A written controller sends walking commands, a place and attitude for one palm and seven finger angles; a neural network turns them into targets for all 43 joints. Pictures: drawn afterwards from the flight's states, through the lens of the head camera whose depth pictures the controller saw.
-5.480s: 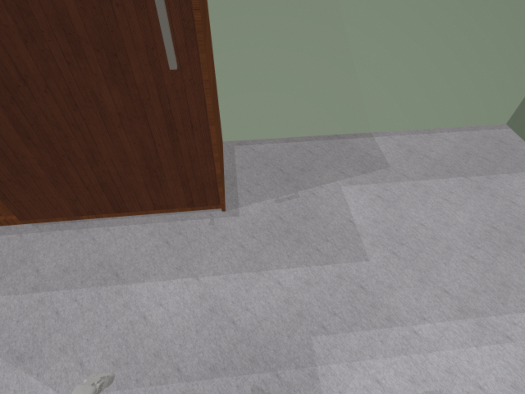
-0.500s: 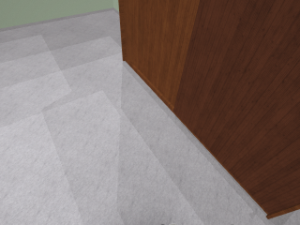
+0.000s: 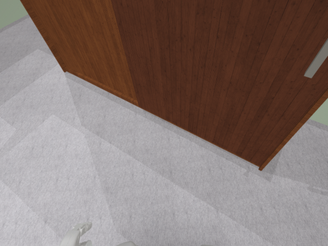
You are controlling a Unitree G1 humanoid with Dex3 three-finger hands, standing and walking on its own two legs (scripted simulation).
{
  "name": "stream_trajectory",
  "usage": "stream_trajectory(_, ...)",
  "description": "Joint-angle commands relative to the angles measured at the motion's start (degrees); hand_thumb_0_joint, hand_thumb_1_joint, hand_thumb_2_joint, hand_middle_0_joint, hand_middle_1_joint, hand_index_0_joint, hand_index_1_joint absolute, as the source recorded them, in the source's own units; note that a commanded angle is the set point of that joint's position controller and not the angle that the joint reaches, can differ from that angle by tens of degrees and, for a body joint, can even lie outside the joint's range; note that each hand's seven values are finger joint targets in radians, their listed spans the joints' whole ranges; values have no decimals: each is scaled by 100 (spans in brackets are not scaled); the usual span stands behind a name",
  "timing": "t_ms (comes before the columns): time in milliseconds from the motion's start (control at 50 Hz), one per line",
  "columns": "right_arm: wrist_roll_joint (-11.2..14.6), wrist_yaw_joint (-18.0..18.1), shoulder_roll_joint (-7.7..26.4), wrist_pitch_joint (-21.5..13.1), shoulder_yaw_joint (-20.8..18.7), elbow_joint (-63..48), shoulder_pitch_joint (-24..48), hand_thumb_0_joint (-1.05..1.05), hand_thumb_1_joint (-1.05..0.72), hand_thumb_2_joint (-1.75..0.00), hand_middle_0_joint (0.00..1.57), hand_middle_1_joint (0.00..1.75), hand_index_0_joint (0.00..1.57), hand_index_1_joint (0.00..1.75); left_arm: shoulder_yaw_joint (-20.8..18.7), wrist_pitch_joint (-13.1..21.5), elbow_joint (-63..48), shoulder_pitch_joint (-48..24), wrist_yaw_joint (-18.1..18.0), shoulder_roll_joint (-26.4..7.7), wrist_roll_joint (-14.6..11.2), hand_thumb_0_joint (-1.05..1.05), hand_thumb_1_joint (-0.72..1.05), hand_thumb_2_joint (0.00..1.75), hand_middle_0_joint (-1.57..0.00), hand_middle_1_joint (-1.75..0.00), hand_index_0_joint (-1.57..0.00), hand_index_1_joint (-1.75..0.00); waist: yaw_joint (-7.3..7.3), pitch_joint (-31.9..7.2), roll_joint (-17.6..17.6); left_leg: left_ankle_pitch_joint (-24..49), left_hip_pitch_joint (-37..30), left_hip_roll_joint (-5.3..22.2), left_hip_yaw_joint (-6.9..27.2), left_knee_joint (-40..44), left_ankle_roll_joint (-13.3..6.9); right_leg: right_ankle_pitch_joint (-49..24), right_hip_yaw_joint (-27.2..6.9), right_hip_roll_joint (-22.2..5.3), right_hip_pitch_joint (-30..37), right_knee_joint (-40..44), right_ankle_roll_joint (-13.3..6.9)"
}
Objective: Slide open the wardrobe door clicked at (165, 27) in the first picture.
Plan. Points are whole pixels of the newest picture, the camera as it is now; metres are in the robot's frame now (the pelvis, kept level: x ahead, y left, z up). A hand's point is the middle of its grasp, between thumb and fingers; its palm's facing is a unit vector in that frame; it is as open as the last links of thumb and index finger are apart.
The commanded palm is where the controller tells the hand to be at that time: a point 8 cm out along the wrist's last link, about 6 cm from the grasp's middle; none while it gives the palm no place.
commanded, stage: turn to face it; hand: right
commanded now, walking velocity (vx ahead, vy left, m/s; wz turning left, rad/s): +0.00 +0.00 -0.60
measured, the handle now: out of the picture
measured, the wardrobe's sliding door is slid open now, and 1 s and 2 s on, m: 0.00 0.00 0.00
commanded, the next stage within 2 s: take the last steps up to it in 0.82 s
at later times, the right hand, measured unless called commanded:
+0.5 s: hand out of the picture +0.13 -0.22 -0.12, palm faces +0.24 +0.94 -0.26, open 7.3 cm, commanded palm none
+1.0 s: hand out of the picture -0.13 -0.15 -0.17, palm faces +0.56 +0.79 -0.25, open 7.3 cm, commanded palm none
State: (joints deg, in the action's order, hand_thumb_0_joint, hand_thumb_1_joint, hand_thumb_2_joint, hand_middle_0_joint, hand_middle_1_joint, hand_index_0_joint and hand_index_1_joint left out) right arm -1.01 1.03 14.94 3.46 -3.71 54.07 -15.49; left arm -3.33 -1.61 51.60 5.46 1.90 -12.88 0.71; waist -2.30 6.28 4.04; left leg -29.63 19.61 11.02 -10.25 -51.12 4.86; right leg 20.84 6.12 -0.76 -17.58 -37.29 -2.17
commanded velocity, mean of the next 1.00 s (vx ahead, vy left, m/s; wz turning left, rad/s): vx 0.03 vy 0.01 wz -0.42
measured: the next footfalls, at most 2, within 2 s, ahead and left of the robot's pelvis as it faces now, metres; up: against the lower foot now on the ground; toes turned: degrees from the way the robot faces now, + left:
left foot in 0.56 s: +0.08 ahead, +0.13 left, +0.00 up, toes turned -18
right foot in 1.02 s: -0.05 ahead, -0.09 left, +0.00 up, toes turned -35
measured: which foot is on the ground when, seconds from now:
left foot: up 0.00-0.54, down 0.56-1.00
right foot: down 0.00-0.56, up 0.58-1.00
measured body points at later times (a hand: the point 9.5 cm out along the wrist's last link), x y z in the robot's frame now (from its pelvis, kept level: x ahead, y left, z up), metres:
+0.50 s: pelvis +0.01 +0.01 +0.02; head +0.05 +0.01 +0.46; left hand +0.08 +0.26 -0.13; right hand +0.11 -0.27 -0.10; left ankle +0.04 +0.15 -0.70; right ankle -0.01 -0.09 -0.72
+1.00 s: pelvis -0.02 +0.02 +0.01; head +0.00 +0.00 +0.45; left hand +0.21 +0.19 -0.12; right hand -0.16 -0.19 -0.15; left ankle +0.04 +0.14 -0.72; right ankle -0.09 -0.07 -0.72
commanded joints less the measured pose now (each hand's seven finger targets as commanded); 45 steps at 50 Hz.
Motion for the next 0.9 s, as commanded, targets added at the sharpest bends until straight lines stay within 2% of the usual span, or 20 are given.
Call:
stream_trajectory(0,18,14,491,-156,-139,-720,730,0,-90,-90,20,30,20,30,-326,96,-71,910,-265,-1298,15,0,90,90,-20,-30,-20,-30,614,-1081,-1631,9,1554,-212,888,-1793,102,-4992,-1902,-1774,1660,1364,-724)
stream_trajectory(40,14,-30,489,-162,-169,-584,552,0,-90,-90,20,30,20,30,-256,123,-238,507,-257,-1171,34,0,90,90,-20,-30,-20,-30,378,-910,-1283,518,1350,-298,899,-1789,138,-4561,-1591,-1371,1362,1475,-538)
stream_trajectory(100,2,-42,488,-153,-174,-516,495,0,-90,-90,20,30,20,30,-245,163,-237,577,-269,-1106,6,0,90,90,-20,-30,-20,-30,334,-991,-1139,886,1324,-403,936,-1642,207,-4438,-1582,-1181,1496,1589,-469)
stream_trajectory(220,26,23,507,-146,-144,-729,971,0,-90,-90,20,30,20,30,-287,142,-207,925,-266,-1124,39,0,90,90,-20,-30,-20,-30,442,-948,-1143,822,1351,-499,1133,-1122,290,-4265,-2249,-1209,1616,1610,-663)
stream_trajectory(340,70,44,417,-178,-94,-993,1512,0,-90,-90,20,30,20,30,-336,103,-161,1170,-273,-1160,80,0,90,90,-20,-30,-20,-30,561,-944,-1136,472,1067,-731,1240,-203,208,-4132,-2938,-1163,1524,1481,-844)
stream_trajectory(400,94,63,379,-206,-68,-1027,1473,0,-90,-90,20,30,20,30,-352,69,-172,1105,-267,-1153,91,0,90,90,-20,-30,-20,-30,512,-931,-1269,450,500,-911,1212,479,109,-4153,-3155,-1059,1152,1386,-820)
stream_trajectory(440,120,79,365,-228,-61,-1000,1218,0,-90,-90,20,30,20,30,-369,50,-208,1004,-262,-1158,87,0,90,90,-20,-30,-20,-30,427,-1107,-1320,622,-58,-1050,1176,1149,28,-4182,-3239,-941,967,1255,-742)
stream_trajectory(480,134,105,420,-282,-81,-910,859,0,-90,-90,20,30,20,30,-375,34,-232,901,-244,-1101,43,0,90,90,-20,-30,-20,-30,240,-1218,-1131,1513,-956,-1065,1100,2275,-24,-3653,-3152,-697,512,989,-482)
stream_trajectory(500,107,120,595,-356,-100,-860,589,0,-90,-90,20,30,20,30,-356,48,-230,889,-220,-983,-1,0,90,90,-20,-30,-20,-30,104,-1322,-736,2191,-1734,-736,1321,3144,-61,-2868,-2904,-467,33,624,-195)
stream_trajectory(520,38,165,1026,-411,-178,-830,505,0,-90,-90,20,30,20,30,-301,67,-261,1098,-190,-591,-67,0,90,90,-20,-30,-20,-30,128,-1499,603,2758,-2833,616,2426,3410,-470,-696,-2055,124,-1146,-249,245)
stream_trajectory(540,-7,167,1267,-397,-213,-861,394,0,-90,-90,20,30,20,30,-314,41,-395,1036,-209,-598,-14,0,90,90,-20,-30,-20,-30,65,-1327,1154,3624,-2392,1768,3314,3311,-1162,1416,-1166,656,-1643,-1457,511)
stream_trajectory(560,13,161,1181,-363,-162,-904,461,0,-90,-90,20,30,20,30,-371,-31,-350,1002,-208,-758,39,0,90,90,-20,-30,-20,-30,120,-1097,571,3286,-1533,1718,2940,3324,-1430,1347,-1292,400,-1422,-2466,463)
stream_trajectory(580,24,170,865,-384,-142,-944,836,0,-90,-90,20,30,20,30,-368,-128,-197,1105,-173,-724,73,0,90,90,-20,-30,-20,-30,326,-797,606,2557,-1025,1304,2536,3555,-1308,935,-1370,248,-1381,-2914,485)
stream_trajectory(600,39,172,760,-350,-115,-999,1096,0,-90,-90,20,30,20,30,-373,-182,-104,1173,-141,-669,73,0,90,90,-20,-30,-20,-30,446,-546,617,2257,-785,1029,2270,3579,-1145,676,-1221,155,-1372,-3138,504)
stream_trajectory(620,39,142,582,-363,-54,-981,1177,0,-90,-90,20,30,20,30,-347,-186,-33,1130,-105,-670,88,0,90,90,-20,-30,-20,-30,489,-283,426,2537,-689,724,1838,3454,-1066,318,-1071,46,-1400,-3310,543)
stream_trajectory(640,35,122,505,-403,-31,-932,1068,0,-90,-90,20,30,20,30,-315,-182,-1,1129,-82,-615,83,0,90,90,-20,-30,-20,-30,476,-262,541,2961,-757,598,1520,3356,-1037,134,-968,16,-1442,-3343,583)
stream_trajectory(680,21,118,532,-434,-30,-813,705,0,-90,-90,20,30,20,30,-276,-191,-14,1028,-83,-570,64,0,90,90,-20,-30,-20,-30,378,-333,609,3404,-999,568,1289,3258,-1065,29,-885,-4,-1456,-3244,641)
stream_trajectory(720,-8,126,587,-442,-59,-671,374,0,-90,-90,20,30,20,30,-243,-192,-39,772,-85,-529,56,0,90,90,-20,-30,-20,-30,239,-407,534,3759,-1210,638,1247,3180,-1125,141,-776,-67,-1375,-2842,694)
stream_trajectory(780,-45,104,734,-415,-81,-500,24,0,-90,-90,20,30,20,30,-187,-204,-96,412,-94,-480,34,0,90,90,-20,-30,-20,-30,90,-413,640,3884,-1230,692,1205,3125,-1208,379,-611,-49,-1111,-2155,679)
stream_trajectory(880,-95,94,922,-380,-149,-298,-179,0,-90,-90,20,30,20,30,-83,-107,-132,125,-109,-392,-34,0,90,90,-20,-30,-20,-30,-16,-656,933,4371,-1352,816,1141,2830,-1285,590,-324,19,-447,-835,560)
